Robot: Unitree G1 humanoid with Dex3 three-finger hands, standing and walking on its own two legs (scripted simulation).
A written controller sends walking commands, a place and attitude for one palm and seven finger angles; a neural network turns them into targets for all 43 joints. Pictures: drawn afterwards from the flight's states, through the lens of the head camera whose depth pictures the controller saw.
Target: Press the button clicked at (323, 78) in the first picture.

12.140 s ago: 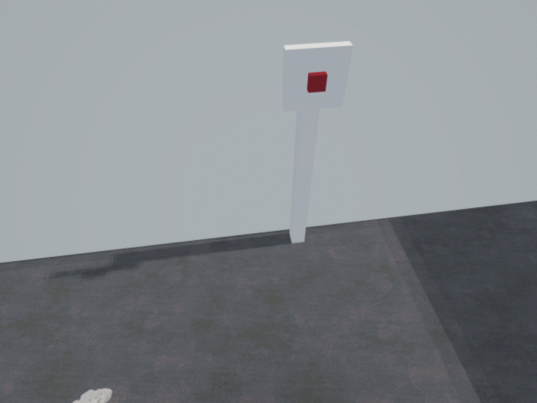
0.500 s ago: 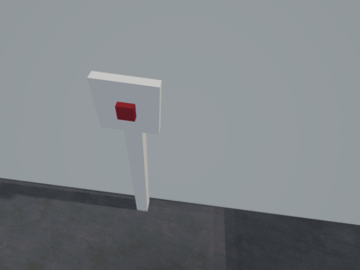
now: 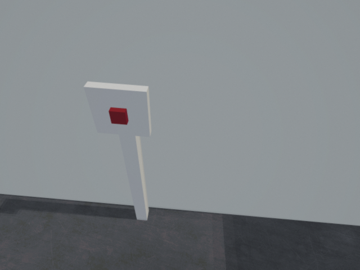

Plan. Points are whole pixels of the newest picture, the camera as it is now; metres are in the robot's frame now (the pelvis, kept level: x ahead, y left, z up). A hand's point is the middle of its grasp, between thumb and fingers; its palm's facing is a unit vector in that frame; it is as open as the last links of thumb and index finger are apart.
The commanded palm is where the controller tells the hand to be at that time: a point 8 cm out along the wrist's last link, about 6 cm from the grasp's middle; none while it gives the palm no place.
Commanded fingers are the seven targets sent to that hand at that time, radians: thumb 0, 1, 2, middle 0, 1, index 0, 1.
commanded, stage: come to a stop and stand still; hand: left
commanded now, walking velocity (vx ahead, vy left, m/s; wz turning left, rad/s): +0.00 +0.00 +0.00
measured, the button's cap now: (119, 115) +0.54 +0.22 +0.04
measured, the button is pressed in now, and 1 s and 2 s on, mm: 0 0 0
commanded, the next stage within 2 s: look again from close up in 0.24 s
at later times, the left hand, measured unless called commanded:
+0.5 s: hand out of the picture -0.03 +0.15 -0.18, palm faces +0.02 -0.99 -0.15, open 7.4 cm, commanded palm none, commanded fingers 0.00 0.90 0.90 -0.20 -0.30 -0.20 -0.30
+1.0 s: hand out of the picture -0.01 +0.22 -0.18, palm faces +0.02 -0.98 -0.19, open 7.4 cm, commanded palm none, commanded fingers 0.00 0.90 0.90 -0.20 -0.30 -0.20 -0.30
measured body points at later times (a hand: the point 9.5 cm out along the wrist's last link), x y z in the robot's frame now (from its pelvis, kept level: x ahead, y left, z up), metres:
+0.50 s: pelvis +0.02 +0.00 -0.01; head +0.03 +0.01 +0.44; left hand -0.03 +0.20 -0.17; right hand -0.01 -0.20 -0.16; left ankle +0.09 +0.09 -0.73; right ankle -0.05 -0.09 -0.73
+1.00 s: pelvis +0.00 +0.04 +0.00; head +0.00 +0.06 +0.45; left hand -0.01 +0.27 -0.17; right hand +0.07 -0.19 -0.14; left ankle +0.09 +0.09 -0.73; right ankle -0.05 -0.09 -0.73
